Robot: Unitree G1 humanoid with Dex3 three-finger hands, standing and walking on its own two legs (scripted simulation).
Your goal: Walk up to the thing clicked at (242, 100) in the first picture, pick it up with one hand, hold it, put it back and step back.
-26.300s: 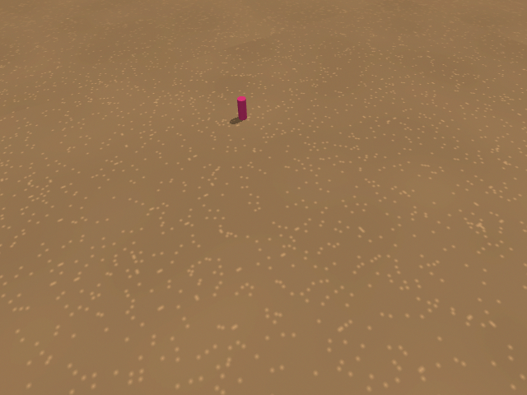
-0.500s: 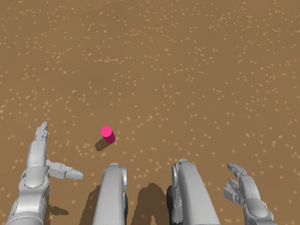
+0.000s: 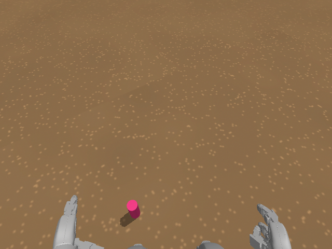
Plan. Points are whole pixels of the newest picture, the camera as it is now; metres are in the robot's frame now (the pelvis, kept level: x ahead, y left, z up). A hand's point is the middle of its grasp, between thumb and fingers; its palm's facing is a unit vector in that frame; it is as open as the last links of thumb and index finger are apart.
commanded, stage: home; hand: left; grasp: from the side
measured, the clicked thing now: (133, 209) +0.40 +0.17 -0.64
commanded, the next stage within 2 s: stand in 1.70 s
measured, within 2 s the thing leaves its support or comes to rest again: neither
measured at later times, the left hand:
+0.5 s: hand (91, 240) +0.16 +0.18 -0.04, palm faces +0.12 -0.95 -0.29, open 17.5 cm
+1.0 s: hand (94, 241) +0.16 +0.17 -0.04, palm faces +0.12 -0.95 -0.28, open 17.6 cm
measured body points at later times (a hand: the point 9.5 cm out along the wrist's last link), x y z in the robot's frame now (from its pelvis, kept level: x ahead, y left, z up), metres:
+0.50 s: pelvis +0.00 +0.00 +0.01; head +0.02 +0.00 +0.46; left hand +0.16 +0.23 -0.02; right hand +0.16 -0.24 -0.06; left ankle +0.00 +0.12 -0.67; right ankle +0.01 -0.14 -0.67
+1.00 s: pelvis +0.00 -0.01 +0.02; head +0.02 -0.01 +0.46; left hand +0.15 +0.22 -0.02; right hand +0.16 -0.25 -0.05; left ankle +0.00 +0.12 -0.67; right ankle +0.01 -0.14 -0.67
